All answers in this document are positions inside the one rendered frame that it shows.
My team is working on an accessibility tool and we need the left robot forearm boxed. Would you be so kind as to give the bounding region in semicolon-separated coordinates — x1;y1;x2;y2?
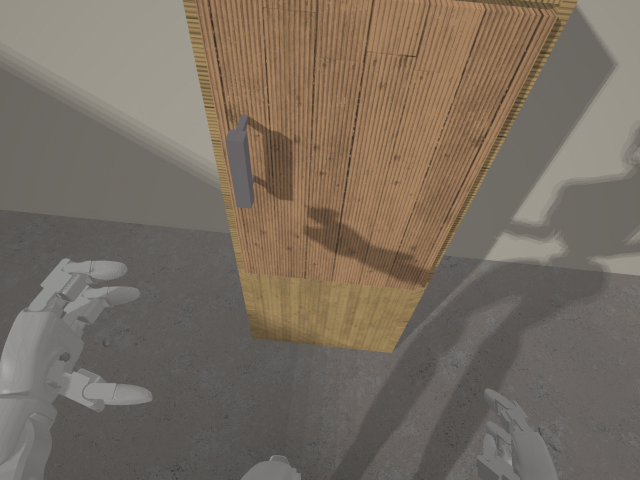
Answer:
0;395;58;480

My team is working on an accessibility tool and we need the handle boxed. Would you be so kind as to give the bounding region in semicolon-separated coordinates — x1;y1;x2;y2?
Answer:
225;115;255;209

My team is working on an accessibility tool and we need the cupboard door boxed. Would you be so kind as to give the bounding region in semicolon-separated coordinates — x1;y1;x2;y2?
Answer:
195;0;558;291

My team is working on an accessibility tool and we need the left robot shin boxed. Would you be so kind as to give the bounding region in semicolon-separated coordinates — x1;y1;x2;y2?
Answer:
269;455;289;465

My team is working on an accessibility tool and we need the left robot hand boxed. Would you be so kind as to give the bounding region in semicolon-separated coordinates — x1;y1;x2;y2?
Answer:
0;258;153;413

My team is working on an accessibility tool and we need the right robot hand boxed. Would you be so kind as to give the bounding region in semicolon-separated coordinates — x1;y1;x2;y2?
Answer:
477;388;558;480

